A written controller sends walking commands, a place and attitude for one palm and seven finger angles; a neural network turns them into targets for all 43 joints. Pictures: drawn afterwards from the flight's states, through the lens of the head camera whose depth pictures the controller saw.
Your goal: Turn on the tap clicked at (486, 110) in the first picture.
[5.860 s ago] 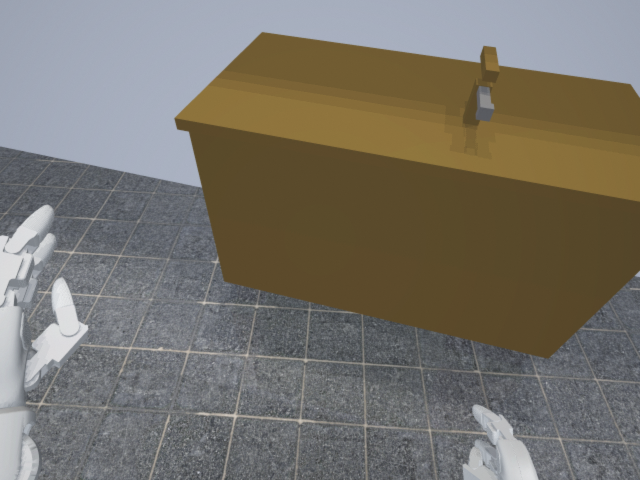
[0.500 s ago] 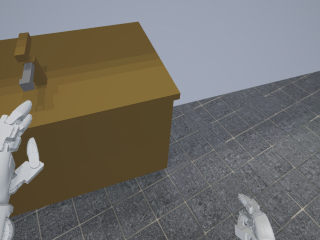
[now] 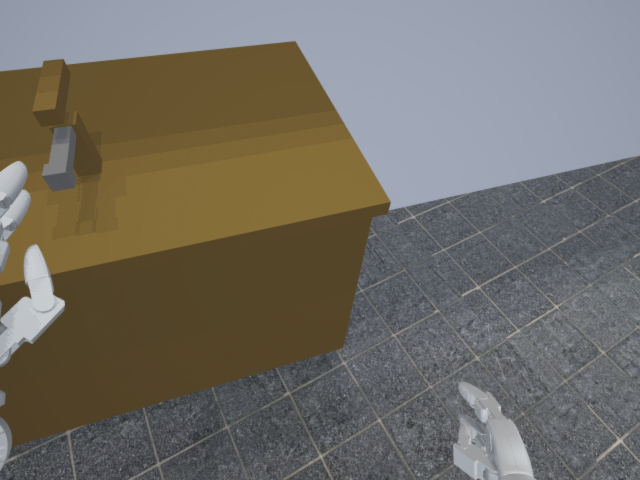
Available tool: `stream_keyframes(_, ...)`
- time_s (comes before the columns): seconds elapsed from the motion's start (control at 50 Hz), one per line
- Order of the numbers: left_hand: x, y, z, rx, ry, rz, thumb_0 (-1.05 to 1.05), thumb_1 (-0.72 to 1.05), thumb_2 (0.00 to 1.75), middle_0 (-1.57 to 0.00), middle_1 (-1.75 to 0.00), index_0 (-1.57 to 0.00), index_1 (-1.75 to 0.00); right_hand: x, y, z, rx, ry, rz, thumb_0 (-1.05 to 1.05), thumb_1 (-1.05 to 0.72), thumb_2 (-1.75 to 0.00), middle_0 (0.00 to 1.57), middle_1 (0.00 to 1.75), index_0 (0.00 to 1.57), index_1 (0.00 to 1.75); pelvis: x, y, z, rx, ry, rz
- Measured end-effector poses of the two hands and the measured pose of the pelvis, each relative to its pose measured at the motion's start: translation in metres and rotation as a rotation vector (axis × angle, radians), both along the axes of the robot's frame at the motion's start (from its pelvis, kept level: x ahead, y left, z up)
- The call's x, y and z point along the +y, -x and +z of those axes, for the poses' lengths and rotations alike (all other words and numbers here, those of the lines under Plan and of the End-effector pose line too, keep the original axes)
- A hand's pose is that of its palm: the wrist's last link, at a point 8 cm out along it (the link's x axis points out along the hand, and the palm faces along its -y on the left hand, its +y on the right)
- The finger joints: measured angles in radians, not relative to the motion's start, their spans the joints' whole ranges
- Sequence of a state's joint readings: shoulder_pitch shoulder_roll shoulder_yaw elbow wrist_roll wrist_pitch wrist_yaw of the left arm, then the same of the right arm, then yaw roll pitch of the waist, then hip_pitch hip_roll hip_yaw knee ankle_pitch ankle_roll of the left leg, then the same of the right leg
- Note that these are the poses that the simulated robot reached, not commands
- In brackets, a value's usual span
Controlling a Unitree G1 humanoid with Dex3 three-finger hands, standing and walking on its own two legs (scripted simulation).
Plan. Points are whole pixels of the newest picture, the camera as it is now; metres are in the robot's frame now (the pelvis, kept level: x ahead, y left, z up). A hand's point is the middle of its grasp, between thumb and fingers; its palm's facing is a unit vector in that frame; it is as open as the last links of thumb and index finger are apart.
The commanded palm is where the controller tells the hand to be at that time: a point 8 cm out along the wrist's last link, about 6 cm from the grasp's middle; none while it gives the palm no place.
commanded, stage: shuffle to correct the standing spot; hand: left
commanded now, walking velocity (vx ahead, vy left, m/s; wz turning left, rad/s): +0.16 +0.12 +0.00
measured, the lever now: (59, 176) +0.45 +0.39 +0.10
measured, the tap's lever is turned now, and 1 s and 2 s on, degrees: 0 0 0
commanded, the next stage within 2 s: come to a stop and stand still in 0.76 s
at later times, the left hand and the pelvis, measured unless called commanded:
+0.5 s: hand (12, 266) +0.25 +0.30 +0.18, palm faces +0.44 -0.77 -0.47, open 7.4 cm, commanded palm +0.20 +0.32 +0.19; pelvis +0.05 +0.04 -0.01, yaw +2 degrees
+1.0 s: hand out of the picture +0.31 +0.36 +0.18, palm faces +0.48 -0.80 -0.36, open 7.5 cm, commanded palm +0.25 +0.39 +0.19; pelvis +0.11 +0.10 +0.00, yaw +3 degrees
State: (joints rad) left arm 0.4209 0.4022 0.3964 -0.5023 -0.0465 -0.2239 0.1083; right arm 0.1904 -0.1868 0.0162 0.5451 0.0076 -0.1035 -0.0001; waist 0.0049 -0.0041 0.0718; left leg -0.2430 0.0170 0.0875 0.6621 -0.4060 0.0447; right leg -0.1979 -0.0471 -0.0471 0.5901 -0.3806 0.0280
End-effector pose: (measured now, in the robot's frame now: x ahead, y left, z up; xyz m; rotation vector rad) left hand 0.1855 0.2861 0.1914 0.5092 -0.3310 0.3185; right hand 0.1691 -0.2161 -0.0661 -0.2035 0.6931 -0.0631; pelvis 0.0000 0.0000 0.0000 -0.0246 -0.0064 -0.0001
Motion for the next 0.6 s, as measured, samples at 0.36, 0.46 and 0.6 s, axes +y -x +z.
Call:
stream_keyframes(0.36,0.019,-0.035,0.016,0.007,-0.056,-0.049,0.02,0.89,0.90,-0.21,-0.30,-0.21,-0.30,0.027,0.000,-0.008,0.084,-0.013,-0.058,0.01,-0.90,-0.90,0.20,0.30,0.20,0.30,0.033,-0.035,0.007,-0.018,-0.008,0.008)
stream_keyframes(0.46,0.037,-0.029,0.013,-0.032,-0.132,0.012,0.01,0.88,0.90,-0.21,-0.30,-0.21,-0.30,0.021,-0.022,-0.036,0.116,0.015,-0.015,0.01,-0.90,-0.90,0.20,0.30,0.20,0.30,0.035,-0.046,-0.014,-0.041,0.004,0.051)
stream_keyframes(0.6,0.053,-0.031,-0.005,-0.038,0.059,0.092,0.02,0.89,0.90,-0.21,-0.30,-0.21,-0.30,0.031,-0.046,-0.010,0.108,0.070,0.029,0.02,-0.91,-0.90,0.20,0.30,0.20,0.30,0.045,-0.053,0.001,-0.040,-0.028,0.035)
